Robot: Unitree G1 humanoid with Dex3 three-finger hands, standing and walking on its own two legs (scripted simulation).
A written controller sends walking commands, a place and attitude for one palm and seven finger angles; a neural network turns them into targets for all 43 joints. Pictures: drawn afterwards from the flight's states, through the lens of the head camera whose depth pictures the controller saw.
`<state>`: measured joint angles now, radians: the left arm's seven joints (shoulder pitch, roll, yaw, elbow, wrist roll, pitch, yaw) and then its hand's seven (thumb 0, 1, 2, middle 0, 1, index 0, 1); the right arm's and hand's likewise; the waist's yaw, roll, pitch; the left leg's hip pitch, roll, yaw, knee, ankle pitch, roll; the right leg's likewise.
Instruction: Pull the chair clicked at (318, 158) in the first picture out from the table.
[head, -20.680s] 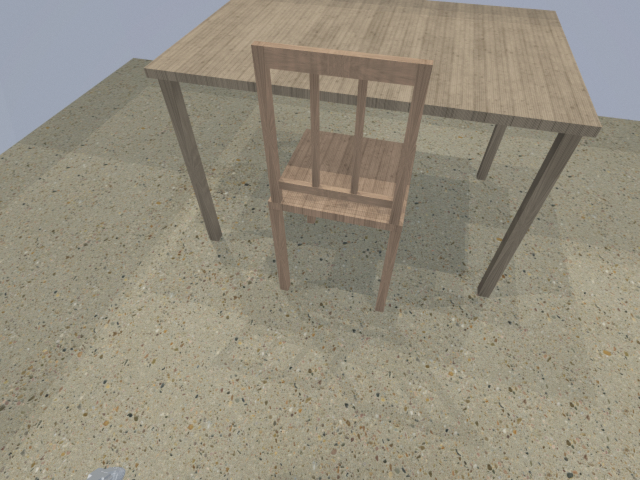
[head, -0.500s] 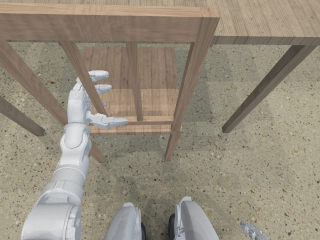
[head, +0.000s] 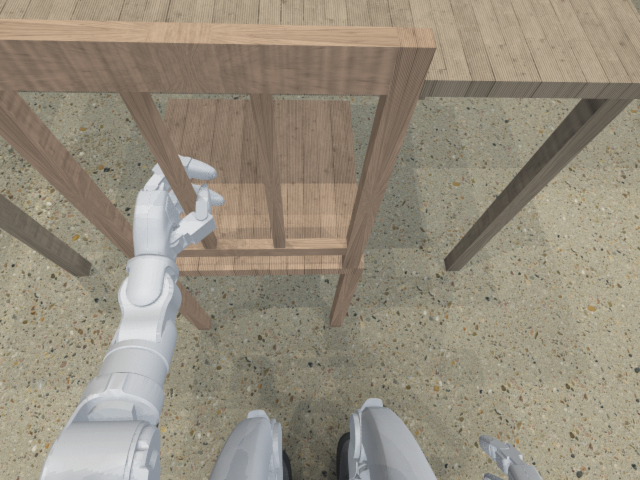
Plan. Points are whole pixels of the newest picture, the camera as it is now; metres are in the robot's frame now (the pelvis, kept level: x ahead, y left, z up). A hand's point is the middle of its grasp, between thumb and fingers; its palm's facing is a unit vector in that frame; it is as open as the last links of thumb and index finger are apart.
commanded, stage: hook a spindle and tug to test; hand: left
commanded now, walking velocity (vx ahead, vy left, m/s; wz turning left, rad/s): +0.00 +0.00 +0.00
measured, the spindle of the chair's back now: (183, 188) +0.45 +0.16 +0.04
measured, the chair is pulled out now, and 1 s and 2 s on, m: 0.00 0.01 0.06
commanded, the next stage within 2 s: step backward, pulling the chair out in 0.48 s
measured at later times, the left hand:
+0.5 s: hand (206, 224) +0.42 +0.13 +0.02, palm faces -0.02 -1.00 -0.02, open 5.0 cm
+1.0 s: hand (202, 216) +0.42 +0.13 +0.03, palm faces -0.07 -0.99 -0.13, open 5.0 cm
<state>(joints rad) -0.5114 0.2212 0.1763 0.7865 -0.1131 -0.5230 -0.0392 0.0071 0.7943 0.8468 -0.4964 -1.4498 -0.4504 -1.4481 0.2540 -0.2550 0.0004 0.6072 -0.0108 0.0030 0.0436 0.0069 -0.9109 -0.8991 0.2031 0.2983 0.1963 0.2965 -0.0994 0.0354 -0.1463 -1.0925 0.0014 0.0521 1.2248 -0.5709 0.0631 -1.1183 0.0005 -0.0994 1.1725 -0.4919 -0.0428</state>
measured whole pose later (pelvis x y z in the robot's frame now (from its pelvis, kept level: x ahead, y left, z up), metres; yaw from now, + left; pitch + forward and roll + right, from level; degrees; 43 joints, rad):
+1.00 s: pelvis +0.07 +0.02 +0.10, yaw +0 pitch +10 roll -3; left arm -0.43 0.16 0.00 0.91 -0.05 -0.20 0.06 0.04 0.76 0.81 -0.34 -1.22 -0.49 -1.45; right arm 0.25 -0.26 -0.01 0.61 0.04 0.14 -0.10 0.01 -0.91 -0.90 0.21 0.30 0.20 0.30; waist -0.07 0.04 0.04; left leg -0.36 -0.01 0.05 0.54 -0.35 0.06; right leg -0.40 0.03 -0.07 0.53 -0.23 0.00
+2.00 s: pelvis +0.01 +0.04 +0.10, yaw -6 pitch +5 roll -1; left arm -0.30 0.20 0.04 0.68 -0.03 -0.13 0.11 0.01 0.75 0.79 -0.29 -1.19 -0.50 -1.45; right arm 0.13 -0.26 -0.04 0.63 -0.01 0.07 -0.10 0.01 -0.91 -0.90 0.20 0.30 0.19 0.30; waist -0.07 -0.03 0.15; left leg -0.36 0.04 -0.02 0.51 -0.22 -0.02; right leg -0.40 -0.04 -0.03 0.62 -0.32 0.00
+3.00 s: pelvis -0.16 +0.02 +0.10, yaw -4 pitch +2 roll -2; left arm -0.36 0.17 0.01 0.79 -0.03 -0.17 0.10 -0.01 0.75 0.78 -0.24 -1.15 -0.49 -1.45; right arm 0.15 -0.21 0.01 0.66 0.00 0.03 -0.07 0.01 -0.91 -0.90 0.20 0.30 0.20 0.30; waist -0.04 0.04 0.18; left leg -0.38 0.07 -0.05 0.55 -0.21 -0.05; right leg -0.31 0.00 -0.05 0.49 -0.21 0.01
